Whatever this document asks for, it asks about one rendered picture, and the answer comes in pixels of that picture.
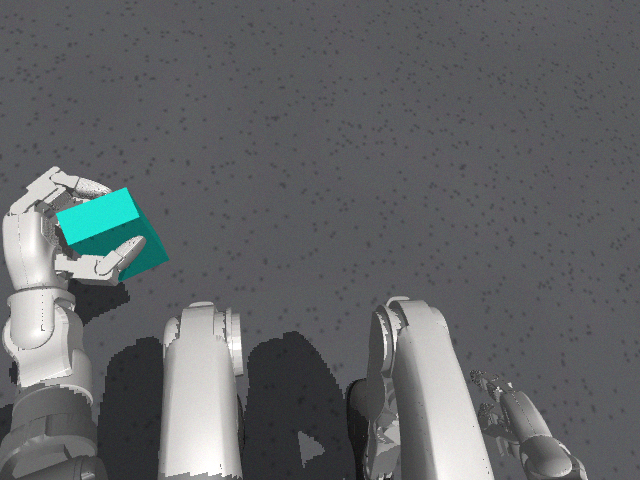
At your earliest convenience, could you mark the right robot foot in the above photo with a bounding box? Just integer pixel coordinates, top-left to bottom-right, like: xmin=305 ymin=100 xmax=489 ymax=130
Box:
xmin=346 ymin=379 xmax=394 ymax=480

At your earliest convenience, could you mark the left robot arm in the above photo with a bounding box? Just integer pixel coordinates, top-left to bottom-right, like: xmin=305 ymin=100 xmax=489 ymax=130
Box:
xmin=0 ymin=286 xmax=108 ymax=480

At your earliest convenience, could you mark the right robot hand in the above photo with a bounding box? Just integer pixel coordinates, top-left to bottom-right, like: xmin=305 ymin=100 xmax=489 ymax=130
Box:
xmin=470 ymin=370 xmax=553 ymax=460

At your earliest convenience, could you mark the right robot arm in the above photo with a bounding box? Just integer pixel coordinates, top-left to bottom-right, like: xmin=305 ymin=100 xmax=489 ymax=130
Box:
xmin=519 ymin=436 xmax=588 ymax=480

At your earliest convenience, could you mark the carton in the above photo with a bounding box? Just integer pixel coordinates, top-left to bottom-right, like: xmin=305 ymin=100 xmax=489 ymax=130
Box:
xmin=56 ymin=187 xmax=169 ymax=283

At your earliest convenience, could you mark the left robot hand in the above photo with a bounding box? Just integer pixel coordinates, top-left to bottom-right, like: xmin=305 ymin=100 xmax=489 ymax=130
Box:
xmin=2 ymin=166 xmax=146 ymax=292

